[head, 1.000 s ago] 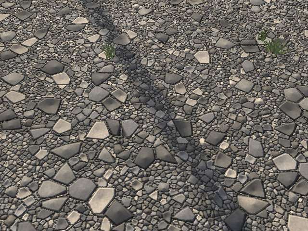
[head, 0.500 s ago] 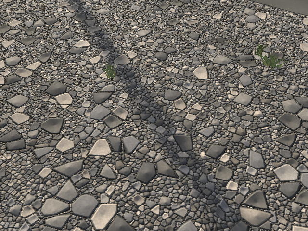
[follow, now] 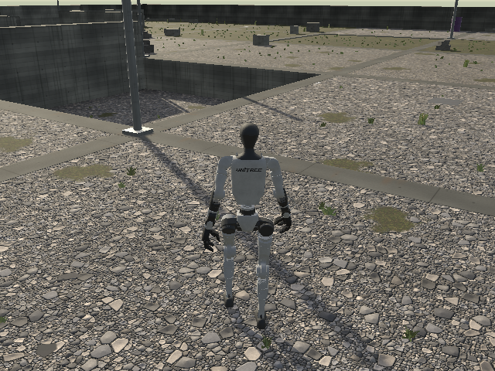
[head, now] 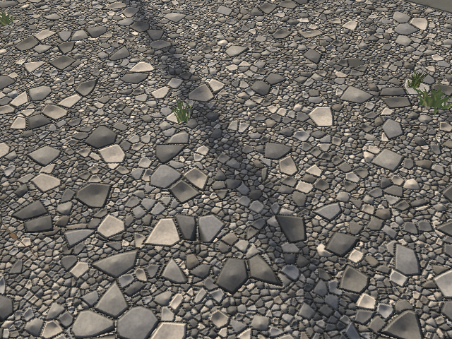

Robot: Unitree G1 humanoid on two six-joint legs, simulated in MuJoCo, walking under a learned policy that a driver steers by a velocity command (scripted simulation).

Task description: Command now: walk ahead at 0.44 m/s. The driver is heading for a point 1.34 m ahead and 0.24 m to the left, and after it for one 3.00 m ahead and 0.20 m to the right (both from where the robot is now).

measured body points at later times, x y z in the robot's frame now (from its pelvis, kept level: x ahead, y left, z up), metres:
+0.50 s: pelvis +0.27 +0.06 +0.00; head +0.28 +0.06 +0.45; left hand +0.38 +0.30 -0.14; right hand +0.23 -0.19 -0.14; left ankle +0.23 +0.11 -0.75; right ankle +0.37 -0.09 -0.68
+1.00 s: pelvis +0.55 +0.01 +0.00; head +0.57 +0.00 +0.45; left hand +0.54 +0.26 -0.14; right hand +0.63 -0.24 -0.15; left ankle +0.58 +0.16 -0.66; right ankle +0.54 -0.05 -0.75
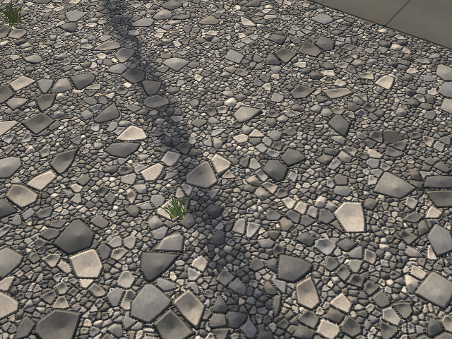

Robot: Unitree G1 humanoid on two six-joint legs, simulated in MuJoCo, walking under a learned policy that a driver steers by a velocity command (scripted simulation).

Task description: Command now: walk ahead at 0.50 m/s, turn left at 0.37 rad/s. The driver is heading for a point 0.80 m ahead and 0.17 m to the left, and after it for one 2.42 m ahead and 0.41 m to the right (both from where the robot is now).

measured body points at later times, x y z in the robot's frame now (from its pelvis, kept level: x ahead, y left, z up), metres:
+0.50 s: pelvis +0.26 +0.07 -0.01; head +0.29 +0.09 +0.44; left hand +0.30 +0.34 -0.14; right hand +0.39 -0.19 -0.14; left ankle +0.26 +0.10 -0.75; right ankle +0.31 -0.10 -0.66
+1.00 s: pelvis +0.42 +0.07 -0.01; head +0.45 +0.07 +0.44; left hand +0.41 +0.34 -0.13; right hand +0.60 -0.13 -0.16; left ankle +0.31 +0.16 -0.70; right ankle +0.53 +0.04 -0.75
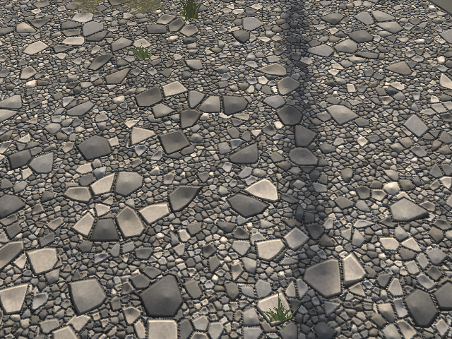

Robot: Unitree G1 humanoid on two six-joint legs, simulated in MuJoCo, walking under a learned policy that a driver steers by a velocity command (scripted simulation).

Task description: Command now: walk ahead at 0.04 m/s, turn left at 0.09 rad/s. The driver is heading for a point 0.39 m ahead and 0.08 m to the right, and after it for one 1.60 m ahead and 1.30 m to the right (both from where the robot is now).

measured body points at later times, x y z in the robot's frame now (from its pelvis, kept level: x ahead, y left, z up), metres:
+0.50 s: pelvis +0.05 +0.00 +0.00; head +0.05 -0.02 +0.45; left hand +0.15 +0.26 -0.12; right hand +0.05 -0.28 -0.15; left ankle -0.01 +0.13 -0.74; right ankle +0.06 -0.10 -0.71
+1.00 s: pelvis +0.24 -0.09 -0.01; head +0.28 -0.10 +0.44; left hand +0.33 +0.17 -0.14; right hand +0.34 -0.38 -0.11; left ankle +0.42 -0.06 -0.72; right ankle +0.08 -0.12 -0.74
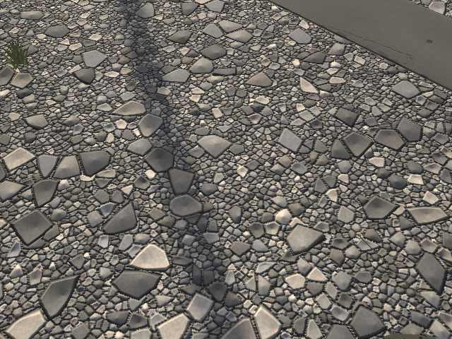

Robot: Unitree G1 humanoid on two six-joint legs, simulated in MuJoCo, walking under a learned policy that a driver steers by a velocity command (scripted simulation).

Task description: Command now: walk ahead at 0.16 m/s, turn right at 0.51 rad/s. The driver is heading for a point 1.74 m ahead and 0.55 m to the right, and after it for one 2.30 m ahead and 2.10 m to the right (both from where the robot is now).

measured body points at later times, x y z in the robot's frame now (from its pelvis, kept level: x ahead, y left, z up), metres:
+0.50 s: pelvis +0.06 -0.01 +0.00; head +0.07 -0.03 +0.45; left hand +0.27 +0.21 -0.10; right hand +0.09 -0.30 -0.13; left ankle +0.15 +0.09 -0.72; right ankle +0.04 -0.09 -0.73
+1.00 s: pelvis +0.08 +0.01 +0.01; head +0.11 +0.01 +0.46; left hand +0.31 +0.18 -0.12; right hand +0.07 -0.29 -0.09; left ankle +0.13 +0.09 -0.73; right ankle +0.04 -0.09 -0.72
